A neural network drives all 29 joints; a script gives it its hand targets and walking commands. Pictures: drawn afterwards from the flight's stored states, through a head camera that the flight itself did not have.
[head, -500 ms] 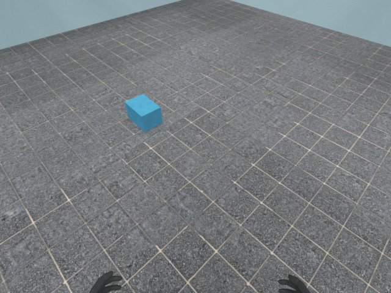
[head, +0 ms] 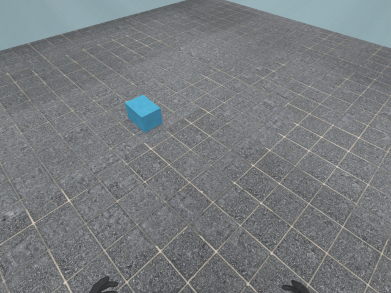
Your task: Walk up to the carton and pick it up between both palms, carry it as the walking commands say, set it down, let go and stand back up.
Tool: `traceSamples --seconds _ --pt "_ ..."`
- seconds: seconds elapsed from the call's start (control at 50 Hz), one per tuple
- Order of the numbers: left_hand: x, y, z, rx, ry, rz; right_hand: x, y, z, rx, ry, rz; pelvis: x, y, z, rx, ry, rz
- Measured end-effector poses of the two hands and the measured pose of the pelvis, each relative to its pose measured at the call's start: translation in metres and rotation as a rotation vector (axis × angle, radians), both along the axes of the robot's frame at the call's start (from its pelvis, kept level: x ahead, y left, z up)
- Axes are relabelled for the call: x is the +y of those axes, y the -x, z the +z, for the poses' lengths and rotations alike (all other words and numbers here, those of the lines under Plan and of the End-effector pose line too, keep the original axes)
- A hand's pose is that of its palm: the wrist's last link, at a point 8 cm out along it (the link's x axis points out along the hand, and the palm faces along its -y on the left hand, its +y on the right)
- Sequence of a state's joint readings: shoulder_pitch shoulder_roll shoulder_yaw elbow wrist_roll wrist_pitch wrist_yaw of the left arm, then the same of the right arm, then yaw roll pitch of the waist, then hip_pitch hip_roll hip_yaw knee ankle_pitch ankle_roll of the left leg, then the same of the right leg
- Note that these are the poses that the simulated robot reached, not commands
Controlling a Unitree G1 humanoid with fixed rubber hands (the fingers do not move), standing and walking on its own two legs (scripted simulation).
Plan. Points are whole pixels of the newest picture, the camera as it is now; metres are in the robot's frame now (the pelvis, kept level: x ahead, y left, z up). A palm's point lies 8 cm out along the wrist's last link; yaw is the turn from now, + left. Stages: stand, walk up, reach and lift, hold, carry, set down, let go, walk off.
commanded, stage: stand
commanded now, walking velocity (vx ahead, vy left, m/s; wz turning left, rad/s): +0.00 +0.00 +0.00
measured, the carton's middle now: (143, 113) +1.51 +0.42 -0.69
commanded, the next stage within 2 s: walk up in 1.88 s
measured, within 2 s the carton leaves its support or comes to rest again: neither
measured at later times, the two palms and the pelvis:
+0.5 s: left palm out of the picture +0.11 +0.23 -0.10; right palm out of the picture +0.11 -0.23 -0.10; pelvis +0.00 +0.00 +0.00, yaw +0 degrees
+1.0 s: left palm out of the picture +0.09 +0.23 -0.11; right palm out of the picture +0.09 -0.23 -0.11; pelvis +0.00 +0.00 +0.01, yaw +0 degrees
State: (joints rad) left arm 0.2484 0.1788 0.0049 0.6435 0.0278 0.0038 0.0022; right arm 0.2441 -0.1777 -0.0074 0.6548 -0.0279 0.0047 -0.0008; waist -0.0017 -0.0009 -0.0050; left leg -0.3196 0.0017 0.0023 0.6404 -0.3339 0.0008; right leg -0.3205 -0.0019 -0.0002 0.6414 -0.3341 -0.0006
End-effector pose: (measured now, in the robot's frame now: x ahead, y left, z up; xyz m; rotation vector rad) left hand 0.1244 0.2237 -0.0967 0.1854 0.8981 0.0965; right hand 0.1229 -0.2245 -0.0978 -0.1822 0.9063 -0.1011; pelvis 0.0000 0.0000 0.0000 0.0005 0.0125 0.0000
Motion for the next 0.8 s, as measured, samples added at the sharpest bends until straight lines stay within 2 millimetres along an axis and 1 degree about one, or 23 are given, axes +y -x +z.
traceSamples --seconds 0.46,0.8 --pt "0.003 0.012 -0.004 0.041 -0.002 0.027 -0.002 0.012 -0.004 0.040 0.000 -0.027 0.000 -0.001 0.002 -0.004 0.000 0.000" --pt "0.006 0.025 -0.007 0.085 -0.005 0.049 -0.005 0.025 -0.008 0.086 0.003 -0.049 0.000 0.000 0.005 -0.009 0.000 0.000"
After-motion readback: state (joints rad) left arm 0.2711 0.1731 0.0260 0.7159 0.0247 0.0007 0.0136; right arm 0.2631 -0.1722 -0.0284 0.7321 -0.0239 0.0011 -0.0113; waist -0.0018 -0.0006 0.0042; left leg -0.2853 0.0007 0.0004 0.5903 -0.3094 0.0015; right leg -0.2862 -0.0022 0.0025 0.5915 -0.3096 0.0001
